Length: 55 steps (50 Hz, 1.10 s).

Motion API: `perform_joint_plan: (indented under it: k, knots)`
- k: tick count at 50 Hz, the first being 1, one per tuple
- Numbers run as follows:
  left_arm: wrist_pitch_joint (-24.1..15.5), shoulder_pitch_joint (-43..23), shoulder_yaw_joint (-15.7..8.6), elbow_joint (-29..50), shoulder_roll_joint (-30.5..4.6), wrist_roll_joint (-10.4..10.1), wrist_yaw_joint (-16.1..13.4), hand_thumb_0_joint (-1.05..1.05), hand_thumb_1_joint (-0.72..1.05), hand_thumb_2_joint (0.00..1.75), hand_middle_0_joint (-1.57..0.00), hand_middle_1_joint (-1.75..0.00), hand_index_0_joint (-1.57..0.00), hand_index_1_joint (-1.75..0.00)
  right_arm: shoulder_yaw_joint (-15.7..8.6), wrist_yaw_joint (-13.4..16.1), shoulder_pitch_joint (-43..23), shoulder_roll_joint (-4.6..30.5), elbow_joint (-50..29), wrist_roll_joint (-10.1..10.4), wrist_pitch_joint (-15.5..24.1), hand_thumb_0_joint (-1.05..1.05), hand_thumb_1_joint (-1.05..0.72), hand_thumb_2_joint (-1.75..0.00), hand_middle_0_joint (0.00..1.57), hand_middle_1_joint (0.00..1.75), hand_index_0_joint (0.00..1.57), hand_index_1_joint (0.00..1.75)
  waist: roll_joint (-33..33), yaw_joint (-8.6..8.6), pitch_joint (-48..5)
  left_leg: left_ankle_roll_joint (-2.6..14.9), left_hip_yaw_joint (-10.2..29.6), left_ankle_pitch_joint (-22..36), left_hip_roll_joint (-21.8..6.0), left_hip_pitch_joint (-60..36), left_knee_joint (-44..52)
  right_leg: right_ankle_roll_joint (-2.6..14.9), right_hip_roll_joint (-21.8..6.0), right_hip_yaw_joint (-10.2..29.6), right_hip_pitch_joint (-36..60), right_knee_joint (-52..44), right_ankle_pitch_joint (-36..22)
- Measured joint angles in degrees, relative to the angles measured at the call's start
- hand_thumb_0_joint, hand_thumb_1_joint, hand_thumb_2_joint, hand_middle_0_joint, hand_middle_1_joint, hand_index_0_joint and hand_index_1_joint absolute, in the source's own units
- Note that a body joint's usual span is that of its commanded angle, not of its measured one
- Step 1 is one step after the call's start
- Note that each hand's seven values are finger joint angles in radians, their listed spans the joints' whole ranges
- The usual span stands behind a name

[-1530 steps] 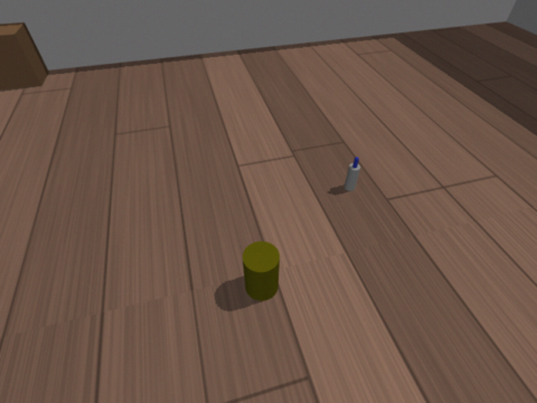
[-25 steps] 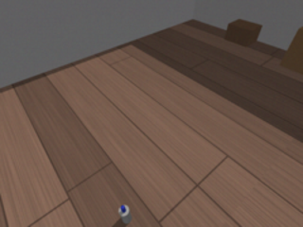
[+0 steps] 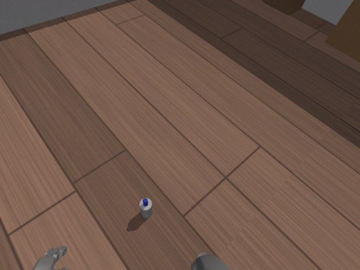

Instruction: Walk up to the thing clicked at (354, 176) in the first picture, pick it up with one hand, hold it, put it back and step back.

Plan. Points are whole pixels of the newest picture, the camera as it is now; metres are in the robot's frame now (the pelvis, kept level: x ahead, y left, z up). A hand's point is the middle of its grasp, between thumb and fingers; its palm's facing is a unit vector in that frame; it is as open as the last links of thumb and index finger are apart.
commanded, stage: step back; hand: left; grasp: from the side
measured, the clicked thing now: (146, 206) +0.45 +0.13 -0.66
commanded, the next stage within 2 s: none
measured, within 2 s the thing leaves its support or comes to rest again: neither
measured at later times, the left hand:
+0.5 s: hand out of the picture +0.00 +0.25 -0.14, palm faces -0.04 -0.92 -0.39, open 7.4 cm
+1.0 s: hand out of the picture -0.14 +0.26 -0.16, palm faces -0.08 -0.92 -0.39, open 7.4 cm
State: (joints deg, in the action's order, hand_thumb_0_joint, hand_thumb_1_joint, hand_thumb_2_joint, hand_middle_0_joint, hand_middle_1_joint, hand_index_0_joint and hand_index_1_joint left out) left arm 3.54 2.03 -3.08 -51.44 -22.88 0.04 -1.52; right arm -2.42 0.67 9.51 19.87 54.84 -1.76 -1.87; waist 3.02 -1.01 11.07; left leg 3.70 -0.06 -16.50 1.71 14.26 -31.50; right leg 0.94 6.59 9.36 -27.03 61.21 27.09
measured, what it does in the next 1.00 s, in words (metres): walks backwards: right foot, then left foot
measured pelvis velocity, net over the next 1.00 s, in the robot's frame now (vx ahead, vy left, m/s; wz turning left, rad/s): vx -0.26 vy -0.02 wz -0.09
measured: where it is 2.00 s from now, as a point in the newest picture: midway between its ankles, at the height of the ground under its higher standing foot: outside the picture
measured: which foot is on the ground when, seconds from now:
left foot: down 0.00-0.34, up 0.36-0.62, down 0.64-1.00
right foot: up 0.00-0.30, down 0.32-0.66, up 0.68-1.00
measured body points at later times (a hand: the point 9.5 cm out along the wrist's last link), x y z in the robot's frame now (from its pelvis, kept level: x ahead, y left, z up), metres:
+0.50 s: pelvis -0.11 -0.01 +0.00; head -0.06 -0.02 +0.44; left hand +0.01 +0.30 -0.12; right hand -0.01 -0.33 -0.13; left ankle -0.12 +0.11 -0.67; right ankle -0.08 -0.12 -0.74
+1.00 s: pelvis -0.26 -0.02 -0.02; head -0.20 +0.00 +0.43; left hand -0.14 +0.31 -0.14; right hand -0.15 -0.34 -0.11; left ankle -0.17 +0.12 -0.74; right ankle -0.31 -0.16 -0.71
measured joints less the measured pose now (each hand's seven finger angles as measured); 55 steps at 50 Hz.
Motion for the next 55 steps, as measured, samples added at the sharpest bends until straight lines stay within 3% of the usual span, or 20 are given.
perform_joint_plan:
  k: [7, 13, 16, 18, 21, 24, 28, 30, 32, 34, 37, 40, 43, 47, 51, 53, 55]
  knots:
    - [0.3, 3.9, -0.2, 0.8, 0.8, 0.4, 0.5, 0.01, 0.90, 0.90, -0.20, -0.30, -0.20, -0.30, -0.2, 0.8, -1.3, -0.6, -4.0, 0.6, 0.5, 0.01, -0.90, -0.90, 0.21, 0.30, 0.20, 0.30, -0.4, 0.22, 0.5, 0.93, -2.7, 1.3, 0.6, 0.8, -0.3, -1.42, -1.7, -1.3, 5.6, -6.5, -0.4]
    - [0.1, 5.6, -0.9, 0.9, 1.2, 1.0, 1.1, 0.01, 0.90, 0.90, -0.20, -0.30, -0.20, -0.30, 0.0, 0.3, -2.7, -0.1, -5.6, 0.6, 0.3, 0.00, -0.90, -0.90, 0.21, 0.30, 0.20, 0.30, -2.0, 0.95, -0.1, 0.90, -4.7, 1.5, 0.0, 3.7, -3.7, -0.20, -3.9, -4.6, 10.5, -16.7, -0.9]
    - [-0.7, 6.8, -1.2, 1.0, 1.4, 1.4, 1.5, 0.01, 0.90, 0.90, -0.20, -0.30, -0.20, -0.30, 0.2, 0.0, -3.5, 0.6, -5.4, 0.8, 0.0, 0.01, -0.90, -0.90, 0.21, 0.30, 0.20, 0.30, -3.5, 1.57, -1.2, 0.18, -5.2, 1.4, -1.4, 6.0, -6.1, 0.71, -4.1, -6.0, 13.4, -23.9, -6.0]
    - [-1.1, 7.6, -1.3, 1.2, 2.0, 1.7, 1.7, 0.01, 0.90, 0.90, -0.20, -0.30, -0.20, -0.30, 0.0, -0.1, -4.1, 1.1, -4.7, 1.2, -0.4, 0.01, -0.90, -0.90, 0.21, 0.30, 0.20, 0.30, -5.4, 1.15, -1.5, -1.07, -3.2, 0.0, -2.1, 7.3, -7.8, 0.61, -2.9, -7.2, 13.4, -24.8, -7.4]
    - [-1.1, 8.5, -1.0, 2.3, 1.9, 1.8, 1.9, 0.01, 0.90, 0.90, -0.20, -0.30, -0.20, -0.30, -0.1, -0.1, -3.7, 1.2, -4.2, 1.5, -0.9, 0.01, -0.90, -0.90, 0.21, 0.30, 0.20, 0.30, -3.9, 2.18, -2.2, -2.95, 2.1, -10.7, 2.6, 10.5, -20.7, 1.26, -4.2, -6.7, 12.3, -25.0, -8.5]
    - [-0.9, 8.1, -0.8, 3.5, 2.4, 1.7, 1.5, 0.01, 0.90, 0.90, -0.20, -0.30, -0.20, -0.30, 0.1, -0.1, -2.1, 2.1, -4.4, 1.9, -0.5, 0.01, -0.90, -0.90, 0.21, 0.30, 0.20, 0.30, -3.2, 2.78, -2.6, -3.80, 5.3, -11.8, 5.2, 11.1, -29.9, 1.14, -5.3, -6.8, 11.4, -27.2, -10.9]
    - [-0.9, 6.7, -0.6, 6.2, 2.5, 2.0, 1.1, 0.01, 0.90, 0.90, -0.20, -0.30, -0.20, -0.30, 0.2, 0.3, -0.1, 3.2, -4.8, 1.9, -0.2, 0.01, -0.90, -0.90, 0.21, 0.30, 0.20, 0.30, -2.6, 2.48, -2.4, -4.45, 5.2, -13.2, 3.4, 6.8, -24.6, 0.65, -6.2, -8.1, 9.0, -27.9, -13.2]
    - [-0.9, 5.8, -0.4, 7.5, 2.3, 2.0, 1.2, 0.01, 0.90, 0.90, -0.20, -0.30, -0.20, -0.30, 0.0, 0.4, 0.5, 3.5, -4.8, 1.5, 0.0, 0.01, -0.90, -0.90, 0.21, 0.30, 0.20, 0.30, -2.2, 1.95, -2.0, -4.23, 4.0, -12.0, 1.5, 3.3, -16.0, 0.18, -6.7, -9.1, 7.5, -26.9, -13.6]
    - [-0.7, 5.0, -0.1, 8.5, 1.9, 1.7, 1.5, 0.01, 0.90, 0.90, -0.20, -0.30, -0.20, -0.30, -0.3, 0.3, 1.1, 3.6, -4.8, 1.1, 0.4, 0.01, -0.90, -0.90, 0.21, 0.30, 0.20, 0.30, -1.9, 1.30, -1.5, -3.78, 2.7, -5.3, 0.1, -0.6, -5.5, -0.44, -7.3, -10.0, 5.6, -24.3, -13.2]
    - [-0.2, 4.2, -0.2, 8.4, 1.1, 1.3, 1.6, 0.01, 0.90, 0.90, -0.20, -0.30, -0.20, -0.30, -0.5, 0.1, 0.6, 2.4, -4.1, 0.4, 0.5, 0.01, -0.90, -0.90, 0.21, 0.30, 0.20, 0.30, 0.7, 1.74, -0.2, -2.78, 1.2, -3.3, 1.5, -1.0, -4.4, -0.54, -8.0, -7.9, 4.2, -21.6, -11.2]
    - [0.8, 4.3, -0.6, 6.8, 1.0, 1.3, 1.3, 0.01, 0.90, 0.90, -0.20, -0.30, -0.20, -0.30, 0.2, -0.6, 1.0, 1.6, -4.6, 0.0, 0.8, 0.01, -0.90, -0.90, 0.21, 0.30, 0.20, 0.30, -0.3, 0.50, -0.8, -2.16, 2.1, -2.2, -0.2, 0.7, -4.7, -0.17, -2.2, -3.4, 0.8, -7.8, 1.0]
    - [0.7, 5.2, -1.2, 6.2, 0.4, 0.7, 1.2, 0.01, 0.90, 0.90, -0.20, -0.30, -0.20, -0.30, 0.6, -0.2, 1.1, 0.9, -5.0, -0.1, 1.0, 0.01, -0.90, -0.90, 0.21, 0.30, 0.20, 0.30, -0.4, 0.74, -1.5, -2.31, 2.0, 0.3, -1.7, 1.6, -2.6, -0.12, 0.6, -1.2, -0.9, 4.6, 1.9]
    - [0.5, 6.5, -2.0, 6.2, -0.3, 0.8, 1.3, 0.01, 0.90, 0.90, -0.20, -0.30, -0.20, -0.30, 0.6, 0.1, 0.6, 0.6, -6.2, -0.1, 1.1, 0.01, -0.90, -0.90, 0.21, 0.30, 0.20, 0.30, -0.4, 1.38, -1.7, -2.59, 1.3, 2.1, -2.8, 3.1, -2.0, -1.32, 0.4, -0.1, 0.5, 8.0, 1.8]
    - [0.7, 7.7, -2.5, 5.6, -1.0, 1.0, 1.4, 0.01, 0.90, 0.90, -0.20, -0.30, -0.20, -0.30, 0.5, 0.3, -1.1, 1.0, -8.4, -0.1, 1.4, 0.01, -0.90, -0.90, 0.21, 0.30, 0.20, 0.30, -1.1, 1.86, -1.0, -3.02, 0.2, 3.6, -4.5, 5.9, -3.4, -2.40, -2.4, -1.2, 5.2, -0.2, 2.8]
    - [0.1, 8.4, -2.5, 4.5, -1.2, 1.0, 2.1, 0.01, 0.90, 0.90, -0.20, -0.30, -0.20, -0.30, 0.4, 0.1, -2.6, 2.4, -10.0, -0.1, 0.8, 0.01, -0.89, -0.90, 0.21, 0.30, 0.21, 0.30, -2.3, 2.24, -1.1, -4.74, -0.2, 4.5, -6.2, 10.1, -6.6, -1.17, -5.6, -4.7, 11.8, -18.2, -2.4]
    - [-0.5, 8.5, -2.5, 3.4, 0.0, 1.5, 2.3, 0.01, 0.90, 0.90, -0.20, -0.30, -0.20, -0.30, 0.0, 0.1, -3.5, 3.7, -9.7, 0.3, 0.1, 0.01, -0.89, -0.90, 0.21, 0.30, 0.21, 0.30, -5.3, 1.84, -0.8, -4.90, 1.8, 4.1, -7.6, 12.6, -9.4, -1.50, -4.4, -6.7, 13.5, -22.9, -3.9]
    - [-0.4, 9.2, -1.8, 3.4, 1.0, 2.0, 2.9, 0.01, 0.90, 0.90, -0.20, -0.30, -0.20, -0.30, -0.7, 0.7, -3.2, 4.0, -8.5, 0.7, -0.8, 0.01, -0.90, -0.90, 0.21, 0.30, 0.20, 0.30, -5.7, 1.90, -1.5, -4.30, 5.4, -6.1, -3.9, 15.1, -15.9, -1.15, -4.9, -7.2, 11.6, -21.1, -4.4]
